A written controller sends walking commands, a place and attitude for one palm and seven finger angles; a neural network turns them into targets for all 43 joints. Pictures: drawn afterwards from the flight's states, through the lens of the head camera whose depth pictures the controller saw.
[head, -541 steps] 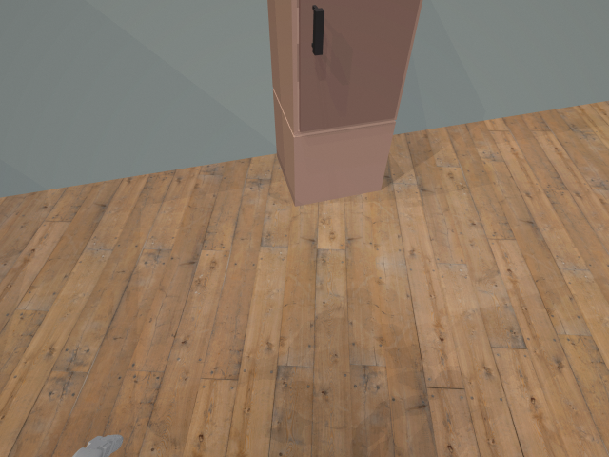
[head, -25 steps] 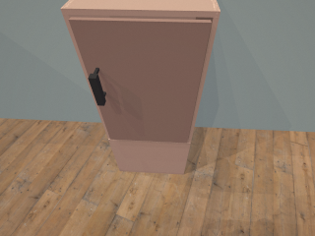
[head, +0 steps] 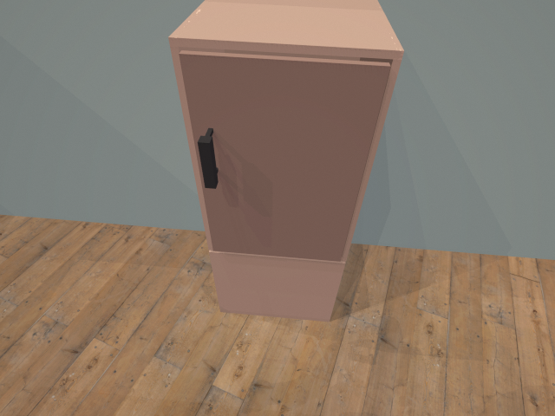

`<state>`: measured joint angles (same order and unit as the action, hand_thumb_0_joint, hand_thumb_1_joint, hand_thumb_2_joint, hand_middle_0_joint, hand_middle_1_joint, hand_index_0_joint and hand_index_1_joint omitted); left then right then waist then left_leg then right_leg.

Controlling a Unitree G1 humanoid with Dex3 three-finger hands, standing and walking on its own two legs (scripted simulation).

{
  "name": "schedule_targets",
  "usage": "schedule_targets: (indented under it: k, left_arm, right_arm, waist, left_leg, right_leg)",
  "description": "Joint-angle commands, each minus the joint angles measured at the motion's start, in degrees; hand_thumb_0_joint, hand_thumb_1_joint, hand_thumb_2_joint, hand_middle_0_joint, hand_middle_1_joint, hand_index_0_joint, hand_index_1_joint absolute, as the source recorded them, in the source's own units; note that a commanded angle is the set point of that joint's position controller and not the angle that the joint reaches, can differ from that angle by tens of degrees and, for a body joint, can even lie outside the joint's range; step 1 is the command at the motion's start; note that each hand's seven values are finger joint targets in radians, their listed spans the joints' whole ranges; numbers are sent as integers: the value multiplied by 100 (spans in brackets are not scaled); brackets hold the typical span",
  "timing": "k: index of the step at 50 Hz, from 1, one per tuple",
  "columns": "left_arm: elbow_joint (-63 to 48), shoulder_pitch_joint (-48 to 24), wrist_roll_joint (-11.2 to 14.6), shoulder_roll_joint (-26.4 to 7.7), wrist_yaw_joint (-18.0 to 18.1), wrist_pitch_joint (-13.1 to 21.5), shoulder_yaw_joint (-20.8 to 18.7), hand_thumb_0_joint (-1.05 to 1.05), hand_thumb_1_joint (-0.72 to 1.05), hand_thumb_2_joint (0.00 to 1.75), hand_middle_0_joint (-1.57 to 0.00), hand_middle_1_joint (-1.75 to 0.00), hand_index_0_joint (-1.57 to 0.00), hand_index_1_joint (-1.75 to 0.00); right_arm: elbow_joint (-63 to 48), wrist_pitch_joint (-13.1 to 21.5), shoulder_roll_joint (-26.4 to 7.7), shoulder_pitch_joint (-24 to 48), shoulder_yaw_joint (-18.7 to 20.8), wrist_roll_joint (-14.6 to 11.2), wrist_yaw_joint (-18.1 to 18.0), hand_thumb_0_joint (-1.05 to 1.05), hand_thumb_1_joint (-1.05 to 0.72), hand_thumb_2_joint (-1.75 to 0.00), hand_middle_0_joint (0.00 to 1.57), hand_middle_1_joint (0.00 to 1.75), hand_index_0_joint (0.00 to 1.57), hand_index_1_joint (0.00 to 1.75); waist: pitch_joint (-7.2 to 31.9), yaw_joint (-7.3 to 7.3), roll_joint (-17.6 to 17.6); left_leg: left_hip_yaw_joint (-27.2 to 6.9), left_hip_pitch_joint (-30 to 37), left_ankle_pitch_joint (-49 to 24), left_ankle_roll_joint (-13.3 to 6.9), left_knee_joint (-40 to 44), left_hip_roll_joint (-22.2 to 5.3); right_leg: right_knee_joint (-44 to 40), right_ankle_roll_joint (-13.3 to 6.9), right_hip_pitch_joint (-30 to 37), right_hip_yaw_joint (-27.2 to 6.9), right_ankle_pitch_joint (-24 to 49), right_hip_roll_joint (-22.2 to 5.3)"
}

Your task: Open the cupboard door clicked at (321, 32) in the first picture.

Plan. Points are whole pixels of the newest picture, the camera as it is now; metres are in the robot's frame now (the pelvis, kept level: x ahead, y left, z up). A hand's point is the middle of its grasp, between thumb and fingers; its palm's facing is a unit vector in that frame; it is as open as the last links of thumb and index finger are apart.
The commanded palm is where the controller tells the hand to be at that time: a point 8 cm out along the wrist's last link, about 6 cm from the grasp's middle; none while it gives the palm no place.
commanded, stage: come to a stop and stand still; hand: left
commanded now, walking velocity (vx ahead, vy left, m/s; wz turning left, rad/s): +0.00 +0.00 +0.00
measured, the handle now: (210, 157) +0.63 +0.20 +0.03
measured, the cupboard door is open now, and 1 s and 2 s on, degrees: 0 0 0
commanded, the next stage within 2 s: look again from close up in 0.24 s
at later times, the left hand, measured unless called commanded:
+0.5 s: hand out of the picture -0.02 +0.16 -0.18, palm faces +0.00 -0.99 -0.15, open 7.4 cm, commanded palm none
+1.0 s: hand out of the picture +0.00 +0.16 -0.18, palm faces +0.01 -0.99 -0.17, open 7.4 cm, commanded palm none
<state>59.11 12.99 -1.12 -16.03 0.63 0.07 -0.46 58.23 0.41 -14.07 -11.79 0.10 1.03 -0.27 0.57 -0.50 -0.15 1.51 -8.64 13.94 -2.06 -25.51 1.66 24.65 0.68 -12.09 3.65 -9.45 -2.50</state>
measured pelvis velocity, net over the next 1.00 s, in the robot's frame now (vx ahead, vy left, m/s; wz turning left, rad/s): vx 0.01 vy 0.00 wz -0.03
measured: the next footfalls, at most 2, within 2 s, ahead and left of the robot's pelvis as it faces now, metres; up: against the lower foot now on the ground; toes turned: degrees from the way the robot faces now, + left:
right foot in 1.56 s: +0.22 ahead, -0.11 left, +0.00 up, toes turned -5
left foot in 1.84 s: +0.16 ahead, +0.15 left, +0.00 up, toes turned +2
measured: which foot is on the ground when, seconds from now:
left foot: down 0.00-1.00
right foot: down 0.00-1.00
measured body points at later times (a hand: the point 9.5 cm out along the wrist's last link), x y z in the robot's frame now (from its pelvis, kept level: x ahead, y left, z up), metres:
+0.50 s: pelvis -0.01 +0.00 +0.00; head +0.00 +0.01 +0.45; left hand -0.02 +0.21 -0.16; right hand -0.03 -0.22 -0.16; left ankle +0.00 +0.09 -0.74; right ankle +0.04 -0.13 -0.74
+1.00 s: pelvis +0.01 +0.00 +0.00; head +0.01 +0.00 +0.45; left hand +0.00 +0.22 -0.16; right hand -0.01 -0.21 -0.16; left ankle +0.00 +0.09 -0.74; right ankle +0.04 -0.13 -0.74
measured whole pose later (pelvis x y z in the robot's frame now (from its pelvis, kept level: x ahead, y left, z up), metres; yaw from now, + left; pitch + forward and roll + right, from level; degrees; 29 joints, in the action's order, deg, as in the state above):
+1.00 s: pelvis +0.01 +0.00 +0.00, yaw -2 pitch -2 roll +0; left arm 62.5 18.8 -1.2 -7.1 2.1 0.7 -0.5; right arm 64.4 0.5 -7.4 -17.9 0.8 0.4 -1.4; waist -1.4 0.2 -0.1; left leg 3.2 -9.6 15.0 -2.3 -26.0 1.4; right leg 25.6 0.9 -13.9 1.9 -10.1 -2.1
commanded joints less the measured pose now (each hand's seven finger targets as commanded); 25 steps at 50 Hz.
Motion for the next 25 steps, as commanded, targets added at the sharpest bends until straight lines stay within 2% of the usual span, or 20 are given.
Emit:
schedule_targets:
  k: [1,11,17,25]
  left_arm:
    - [-212,103,6,-620,70,78,-93,0,90,90,-20,-30,-20,-30]
    - [92,560,22,-237,143,102,-48,0,90,90,-20,-30,-20,-30]
    - [227,792,23,52,177,88,-18,0,90,90,-20,-30,-20,-30]
    - [266,969,8,275,203,89,-26,0,90,90,-20,-30,-20,-30]
  right_arm:
    - [-195,89,-911,-21,201,8,-57,0,-90,-90,20,30,20,30]
    - [270,90,-487,-477,160,-41,-89,0,-90,-90,20,30,20,30]
    - [422,72,-211,-695,133,-50,-118,0,-90,-90,20,30,20,30]
    - [473,56,8,-886,148,-57,-135,0,-90,-90,20,30,20,30]
  waist:
    - [-523,9,-98]
    - [-426,37,-117]
    - [-508,41,88]
    - [-599,51,36]
  left_leg:
    - [-819,-1004,854,-62,1025,-772]
    - [-694,-865,433,-35,885,-731]
    - [-644,-883,442,-19,871,-725]
    - [-574,-933,524,-10,782,-695]
  right_leg:
    - [-431,-136,173,-573,-517,-406]
    - [-433,-147,207,-627,-346,-465]
    - [-401,-156,149,-622,-304,-438]
    - [-387,-159,-6,-644,-415,-410]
